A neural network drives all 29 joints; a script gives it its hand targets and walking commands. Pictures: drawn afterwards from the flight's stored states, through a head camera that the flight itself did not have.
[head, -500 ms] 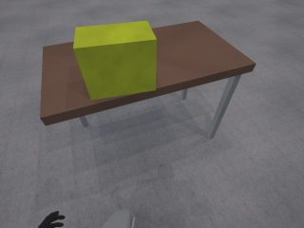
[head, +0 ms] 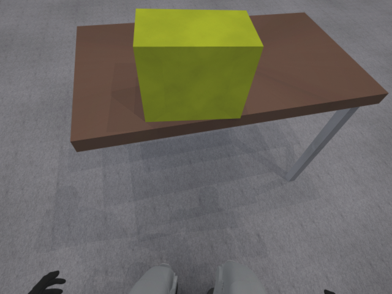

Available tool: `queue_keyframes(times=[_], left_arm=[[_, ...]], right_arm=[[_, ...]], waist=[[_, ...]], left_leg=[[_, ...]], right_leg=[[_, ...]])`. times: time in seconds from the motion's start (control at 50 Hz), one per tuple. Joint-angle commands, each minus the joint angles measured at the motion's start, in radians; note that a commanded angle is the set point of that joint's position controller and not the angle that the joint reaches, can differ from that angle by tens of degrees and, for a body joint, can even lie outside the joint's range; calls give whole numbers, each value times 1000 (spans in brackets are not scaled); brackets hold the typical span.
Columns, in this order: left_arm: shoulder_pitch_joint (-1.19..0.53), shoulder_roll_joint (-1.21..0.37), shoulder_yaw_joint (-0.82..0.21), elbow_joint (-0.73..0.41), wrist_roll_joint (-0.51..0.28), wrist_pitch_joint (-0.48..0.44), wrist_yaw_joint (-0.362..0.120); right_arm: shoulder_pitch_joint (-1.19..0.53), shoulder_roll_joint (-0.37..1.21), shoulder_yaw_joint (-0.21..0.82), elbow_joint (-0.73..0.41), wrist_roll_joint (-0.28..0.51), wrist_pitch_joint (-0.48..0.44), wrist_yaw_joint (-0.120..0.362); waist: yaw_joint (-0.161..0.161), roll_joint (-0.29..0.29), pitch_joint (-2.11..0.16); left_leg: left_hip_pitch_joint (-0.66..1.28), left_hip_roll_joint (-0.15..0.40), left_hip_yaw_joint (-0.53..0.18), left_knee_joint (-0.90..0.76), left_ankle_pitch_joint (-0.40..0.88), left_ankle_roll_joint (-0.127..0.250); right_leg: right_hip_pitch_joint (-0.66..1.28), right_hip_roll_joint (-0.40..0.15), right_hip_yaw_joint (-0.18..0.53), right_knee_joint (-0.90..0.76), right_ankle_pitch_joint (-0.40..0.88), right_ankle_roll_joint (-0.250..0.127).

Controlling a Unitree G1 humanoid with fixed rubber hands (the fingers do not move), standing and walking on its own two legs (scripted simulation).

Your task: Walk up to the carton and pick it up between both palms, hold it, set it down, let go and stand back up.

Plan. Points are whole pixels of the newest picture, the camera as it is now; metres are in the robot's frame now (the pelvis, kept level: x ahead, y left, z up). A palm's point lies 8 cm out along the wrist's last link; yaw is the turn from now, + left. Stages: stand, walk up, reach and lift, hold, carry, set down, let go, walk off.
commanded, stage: walk up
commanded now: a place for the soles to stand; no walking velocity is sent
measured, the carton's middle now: (193, 69) +0.63 +0.04 +0.07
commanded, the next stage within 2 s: none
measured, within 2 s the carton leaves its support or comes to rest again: neither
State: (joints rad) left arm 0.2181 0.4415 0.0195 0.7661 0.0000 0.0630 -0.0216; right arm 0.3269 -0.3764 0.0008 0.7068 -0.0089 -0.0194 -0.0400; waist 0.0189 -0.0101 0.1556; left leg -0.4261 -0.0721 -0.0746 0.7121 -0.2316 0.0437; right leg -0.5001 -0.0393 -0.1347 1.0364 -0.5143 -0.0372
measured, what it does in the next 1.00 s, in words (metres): steps on the spot: right foot, then left foot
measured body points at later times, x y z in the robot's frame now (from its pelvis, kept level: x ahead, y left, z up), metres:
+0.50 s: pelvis -0.04 -0.09 -0.01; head +0.00 -0.12 +0.44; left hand +0.04 +0.21 -0.10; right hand +0.06 -0.39 -0.14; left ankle +0.00 +0.08 -0.66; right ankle -0.02 -0.12 -0.71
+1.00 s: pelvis -0.04 -0.05 -0.01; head -0.02 -0.02 +0.44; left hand -0.01 +0.28 -0.12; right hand +0.09 -0.34 -0.10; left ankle -0.04 +0.04 -0.71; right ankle -0.02 -0.12 -0.70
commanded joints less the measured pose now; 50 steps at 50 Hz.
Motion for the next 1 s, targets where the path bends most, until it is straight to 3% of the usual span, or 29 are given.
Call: queue_keyframes(times=[0.0, 0.08, 0.12, 0.14, 0.16, 0.18, 0.2, 0.22, 0.24, 0.28, 0.3, 0.36, 0.38, 0.46, 0.54, 0.56, 0.6, 0.66, 0.68, 0.74, 0.78, 0.8, 0.84, 0.86, 0.88, 0.9, 0.92, 0.96, 0.98], left_arm=[[12, 185, 105, -70, 13, -22, 23], [7, 175, 105, -68, 14, -35, 23], [43, 161, 104, -66, 10, -43, 24], [80, 168, 100, -63, 7, -57, 27], [135, 169, 107, -42, 7, -74, 34], [138, 239, 123, -30, 34, -82, 42], [50, 277, 127, -60, 31, -87, 43], [-31, 252, 121, -67, 26, -83, 41], [-33, 270, 129, -58, 23, -88, 44], [-70, 260, 133, -70, 19, -94, 53], [-50, 240, 127, -66, 22, -96, 56], [-2, 213, 129, -49, 14, -100, 51], [5, 215, 132, -53, 11, -98, 50], [33, 199, 138, -62, 12, -93, 60], [-34, 206, 143, -74, 13, -78, 55], [-35, 193, 140, -78, 19, -77, 56], [-34, 225, 141, -77, 30, -82, 58], [-14, 230, 141, -79, 33, -90, 52], [1, 255, 150, -67, 36, -94, 52], [-21, 254, 142, -76, 37, -104, 52], [-45, 257, 141, -64, 39, -109, 45], [-50, 267, 142, -63, 43, -108, 42], [-45, 252, 135, -63, 39, -105, 40], [-72, 259, 128, -56, 34, -98, 37], [-60, 236, 122, -69, 39, -93, 32], [-105, 183, 110, -93, 32, -93, 25], [-96, 159, 110, -102, 14, -91, 24], [-82, 204, 116, -81, 29, -101, 19], [-71, 188, 104, -57, 21, -99, 16]], right_arm=[[-1, -299, -129, -92, -24, -23, -26], [39, -294, -123, -65, -22, -11, -26], [-16, -310, -123, -82, -18, -7, -34], [-60, -311, -122, -85, -13, -1, -34], [-93, -268, -108, -83, -4, 5, -25], [-74, -196, -88, -73, 5, 5, -20], [-65, -184, -84, -62, 5, 13, -28], [4, -233, -96, -20, -4, 15, -30], [17, -256, -105, 0, -5, 24, -28], [17, -274, -124, 14, -1, 34, -13], [33, -261, -122, 33, 0, 41, -4], [64, -212, -101, 49, 8, 40, 3], [59, -226, -104, 43, 1, 42, 3], [38, -226, -106, 50, -1, 45, 0], [110, -236, -115, 57, -4, 40, -4], [97, -237, -116, 52, -4, 42, 0], [51, -252, -120, 38, -7, 46, 0], [-10, -270, -119, 19, -22, 46, 16], [23, -282, -127, 28, -29, 50, 25], [42, -281, -136, 25, -33, 50, 36], [56, -268, -128, 25, -28, 47, 40], [68, -279, -133, 24, -28, 45, 40], [54, -306, -143, 35, -33, 35, 44], [69, -294, -144, 40, -26, 26, 37], [127, -302, -147, 40, -27, 13, 30], [161, -347, -159, 49, -37, 5, 19], [77, -394, -158, 18, -32, -6, 14], [48, -378, -157, -7, -33, -11, 3], [47, -358, -141, 7, -28, -16, -3]], waist=[[-17, 113, -140], [-42, 130, -202], [-14, 162, -188], [30, 119, -179], [67, 77, -190], [66, -129, -180], [28, -180, -76], [-12, -89, -93], [3, -24, -148], [-12, -52, -79], [-5, -26, -44], [9, -193, -37], [19, -201, -84], [42, -167, -137], [-10, -185, -138], [9, -169, -139], [16, -127, -110], [24, -14, -140], [18, -32, -143], [0, -16, -139], [-13, -82, -146], [-22, -72, -172], [-33, 29, -177], [-53, 11, -155], [-74, 83, -210], [-116, 274, -146], [-80, 286, -81], [-55, 171, -78], [-41, 140, -110]], left_leg=[[9, 249, -547, -278, 19, 124], [107, 242, -582, -234, 97, 156], [25, 268, -584, -207, 139, 167], [-65, 226, -491, -134, 170, 144], [-138, 141, -334, -8, 209, 72], [-299, 9, -195, 198, -52, 5], [-353, -77, -49, 329, -266, -43], [-328, -21, -57, 389, -304, -48], [-293, 0, -71, 435, -311, -39], [-302, 18, -70, 472, -231, -40], [-290, 25, -69, 467, -173, -44], [-194, 3, 12, 394, -79, -62], [-186, 3, 31, 397, -99, -70], [-231, 31, 28, 401, -86, -66], [-128, 42, 84, 282, -169, -53], [-124, 60, 114, 257, -140, -59], [-148, 89, 74, 255, -184, -43], [-147, 120, 59, 276, -247, -9], [-131, 113, 73, 262, -267, 8], [-67, 124, 76, 239, -254, 21], [-14, 132, 80, 209, -255, 28], [21, 131, 74, 184, -277, 37], [118, 96, 39, 102, -292, 71], [148, 113, 10, 12, -234, 76], [241, 117, -101, -84, -269, 115], [233, 238, -399, -273, -319, 175], [180, 316, -768, -373, -323, 267], [171, 310, -798, -350, -283, 270], [187, 274, -709, -299, -154, 228]], right_leg=[[6, 3, 208, 58, 72, -6], [36, 32, 209, -40, -17, -13], [138, 13, 226, -173, 22, -19], [233, 5, 233, -324, 64, -20], [354, -52, 291, -538, 91, -33], [442, -220, 475, -697, 41, -41], [347, -405, 567, -747, 187, -50], [352, -422, 506, -687, 381, -63], [338, -464, 545, -707, 365, -47], [311, -397, 449, -741, 189, 66], [313, -349, 398, -736, 204, 130], [343, -231, 220, -765, 452, 281], [405, -217, 202, -714, 583, 259], [495, -240, 216, -673, 524, 209], [468, -256, 173, -696, 644, 246], [469, -240, 150, -695, 597, 210], [413, -350, 283, -696, 376, 119], [409, -405, 352, -689, 113, -5], [393, -425, 375, -727, 25, 45], [357, -392, 282, -706, 198, 98], [318, -385, 235, -693, 142, 63], [312, -397, 226, -676, 99, 20], [206, -348, 206, -626, -32, 49], [165, -341, 153, -535, -53, 9], [117, -275, 102, -410, -80, 7], [9, -133, 6, -183, -118, 15], [-113, 44, 61, -78, -200, 48], [-69, 31, 178, -39, -210, 21], [-60, 25, 195, -54, -173, 6]])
